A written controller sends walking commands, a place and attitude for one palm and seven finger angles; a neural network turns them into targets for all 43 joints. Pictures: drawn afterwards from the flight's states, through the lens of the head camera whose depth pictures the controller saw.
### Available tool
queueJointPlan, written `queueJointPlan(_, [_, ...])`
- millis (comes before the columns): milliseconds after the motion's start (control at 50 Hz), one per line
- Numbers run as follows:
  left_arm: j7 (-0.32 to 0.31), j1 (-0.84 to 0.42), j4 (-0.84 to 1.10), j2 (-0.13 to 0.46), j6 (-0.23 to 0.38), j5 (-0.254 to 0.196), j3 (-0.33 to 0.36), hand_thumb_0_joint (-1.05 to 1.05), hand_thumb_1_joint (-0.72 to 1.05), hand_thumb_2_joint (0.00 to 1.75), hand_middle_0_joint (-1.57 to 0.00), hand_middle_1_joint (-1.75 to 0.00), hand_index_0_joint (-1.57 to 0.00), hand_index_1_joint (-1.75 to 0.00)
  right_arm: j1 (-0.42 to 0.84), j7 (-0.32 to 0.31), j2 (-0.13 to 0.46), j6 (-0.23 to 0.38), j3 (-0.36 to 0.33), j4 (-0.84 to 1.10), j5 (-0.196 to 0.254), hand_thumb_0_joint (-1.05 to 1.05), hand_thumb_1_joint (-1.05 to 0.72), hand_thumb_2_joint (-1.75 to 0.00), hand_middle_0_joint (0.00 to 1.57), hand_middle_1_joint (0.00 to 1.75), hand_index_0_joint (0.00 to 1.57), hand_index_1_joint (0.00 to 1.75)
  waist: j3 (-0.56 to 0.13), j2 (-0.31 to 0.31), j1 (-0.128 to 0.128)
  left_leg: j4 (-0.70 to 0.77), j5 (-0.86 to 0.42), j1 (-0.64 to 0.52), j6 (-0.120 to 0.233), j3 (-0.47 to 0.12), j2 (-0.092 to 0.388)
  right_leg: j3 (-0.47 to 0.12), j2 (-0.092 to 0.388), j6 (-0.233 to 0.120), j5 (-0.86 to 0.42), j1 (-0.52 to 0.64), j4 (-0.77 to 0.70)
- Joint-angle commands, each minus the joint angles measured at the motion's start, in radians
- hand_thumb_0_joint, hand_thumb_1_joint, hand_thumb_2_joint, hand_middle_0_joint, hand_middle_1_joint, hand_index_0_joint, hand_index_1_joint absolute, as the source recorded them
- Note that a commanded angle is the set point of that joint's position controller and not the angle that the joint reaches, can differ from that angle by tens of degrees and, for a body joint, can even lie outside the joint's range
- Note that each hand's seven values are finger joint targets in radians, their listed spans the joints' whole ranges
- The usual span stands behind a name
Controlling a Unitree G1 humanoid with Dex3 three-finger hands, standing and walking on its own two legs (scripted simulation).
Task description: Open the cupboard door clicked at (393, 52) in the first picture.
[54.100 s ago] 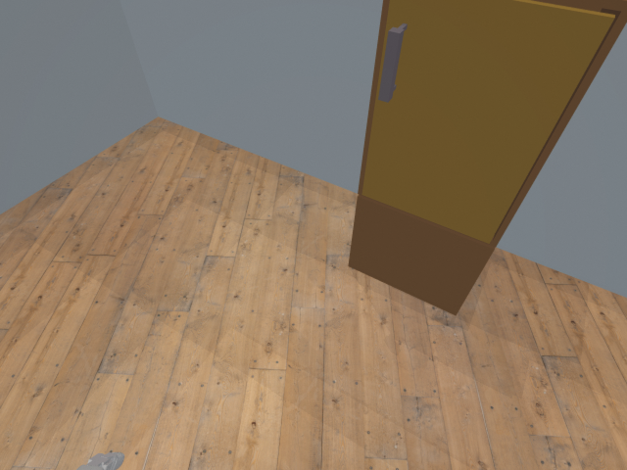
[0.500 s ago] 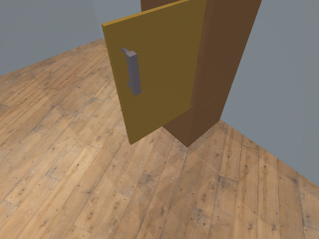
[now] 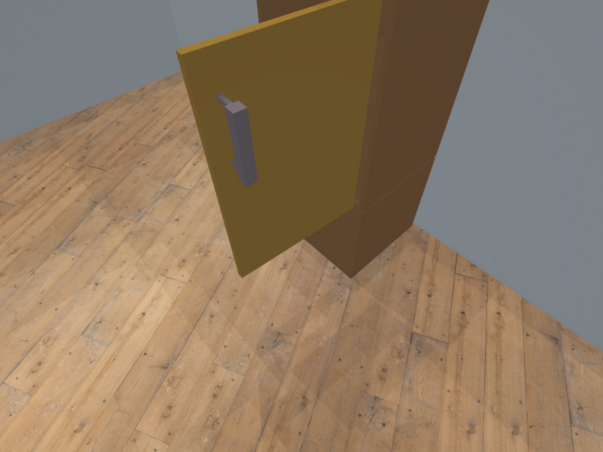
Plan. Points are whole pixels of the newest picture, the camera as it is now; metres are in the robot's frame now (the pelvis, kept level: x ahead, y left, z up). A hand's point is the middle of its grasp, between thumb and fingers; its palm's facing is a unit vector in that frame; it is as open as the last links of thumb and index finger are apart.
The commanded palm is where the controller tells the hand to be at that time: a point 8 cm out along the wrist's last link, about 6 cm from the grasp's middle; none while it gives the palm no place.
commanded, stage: look to check the result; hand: left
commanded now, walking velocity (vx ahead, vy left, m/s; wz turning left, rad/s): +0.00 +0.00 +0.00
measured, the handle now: (236, 140) +0.57 +0.14 +0.09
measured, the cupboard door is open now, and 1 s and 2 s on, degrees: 86 86 86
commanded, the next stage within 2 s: stand and wait in 0.42 s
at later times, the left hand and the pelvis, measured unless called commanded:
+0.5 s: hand out of the picture +0.09 +0.23 -0.16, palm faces -0.02 -0.95 -0.32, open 7.4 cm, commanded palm none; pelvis +0.02 -0.01 +0.00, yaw +0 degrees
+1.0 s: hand out of the picture +0.10 +0.24 -0.16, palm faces -0.04 -0.95 -0.32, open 7.4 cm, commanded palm none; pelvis +0.03 +0.00 +0.00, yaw -1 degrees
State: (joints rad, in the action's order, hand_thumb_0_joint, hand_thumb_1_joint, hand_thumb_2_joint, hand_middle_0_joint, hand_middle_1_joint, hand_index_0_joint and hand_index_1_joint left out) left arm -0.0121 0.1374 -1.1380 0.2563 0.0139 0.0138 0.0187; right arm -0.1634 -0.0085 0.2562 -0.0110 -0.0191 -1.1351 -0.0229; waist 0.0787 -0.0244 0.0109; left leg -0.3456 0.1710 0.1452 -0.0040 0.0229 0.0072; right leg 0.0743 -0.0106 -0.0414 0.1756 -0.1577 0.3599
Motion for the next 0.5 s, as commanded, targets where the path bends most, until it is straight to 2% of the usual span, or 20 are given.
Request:
queueJointPlan(0, [-0.013,-0.014,0.048,0.186,0.022,-0.003,0.032,0.0,0.9,0.9,-0.2,-0.3,-0.2,-0.3,-0.005,-0.012,0.156,0.016,-0.021,0.043,0.004,0.0,-0.9,-0.9,0.2,0.3,0.2,0.3,-0.092,0.02,-0.001,0.053,-0.109,-0.03,0.029,-0.088,0.105,-0.136,0.141,-0.014,-0.111,0.04,-0.085])
queueJointPlan(80, [-0.013,-0.021,0.045,0.2,0.022,-0.003,0.031,0.0,0.9,0.9,-0.2,-0.3,-0.2,-0.3,0.009,-0.012,0.172,0.014,-0.021,0.043,0.006,0.0,-0.9,-0.9,0.2,0.3,0.2,0.3,-0.067,0.028,-0.004,0.062,-0.094,-0.03,0.027,-0.085,0.106,-0.134,0.139,-0.011,-0.094,0.03,-0.101])
queueJointPlan(160, [-0.013,-0.027,0.041,0.21,0.023,-0.004,0.031,0.0,0.9,0.9,-0.2,-0.3,-0.2,-0.3,0.017,-0.012,0.182,0.015,-0.02,0.039,0.005,0.0,-0.9,-0.9,0.2,0.3,0.2,0.3,-0.097,0.025,-0.003,0.064,-0.109,-0.046,0.026,-0.086,0.108,-0.14,0.145,-0.01,-0.124,0.056,-0.103])
queueJointPlan(260, [-0.013,-0.038,0.041,0.219,0.023,-0.004,0.03,0.0,0.9,0.9,-0.2,-0.3,-0.2,-0.3,0.033,-0.011,0.195,0.016,-0.019,0.039,0.006,0.0,-0.9,-0.9,0.2,0.3,0.2,0.3,-0.093,0.014,-0.003,0.073,-0.109,-0.049,0.024,-0.089,0.111,-0.141,0.145,-0.009,-0.126,0.059,-0.108])
queueJointPlan(420, [-0.014,-0.049,0.048,0.233,0.026,-0.003,0.033,0.0,0.9,0.9,-0.2,-0.3,-0.2,-0.3,0.047,-0.01,0.208,0.016,-0.022,0.045,0.006,0.0,-0.9,-0.9,0.2,0.3,0.2,0.3,-0.093,0.033,-0.001,0.074,-0.123,-0.064,0.023,-0.083,0.112,-0.142,0.146,-0.002,-0.165,0.063,-0.114])
queueJointPlan(460, [-0.013,-0.05,0.05,0.233,0.027,-0.003,0.032,0.0,0.9,0.9,-0.2,-0.3,-0.2,-0.3,0.051,-0.011,0.214,0.017,-0.023,0.049,0.005,0.0,-0.9,-0.9,0.2,0.3,0.2,0.3,-0.094,0.017,0.0,0.074,-0.126,-0.068,0.022,-0.081,0.113,-0.144,0.148,-0.003,-0.177,0.066,-0.115])
queueJointPlan(480, [-0.015,-0.049,0.053,0.238,0.029,-0.002,0.035,0.0,0.9,0.9,-0.2,-0.3,-0.2,-0.3,0.052,-0.011,0.215,0.017,-0.023,0.049,0.007,0.0,-0.9,-0.9,0.2,0.3,0.2,0.3,-0.097,0.035,-0.002,0.073,-0.13,-0.07,0.024,-0.082,0.112,-0.141,0.146,0.0,-0.181,0.066,-0.117])
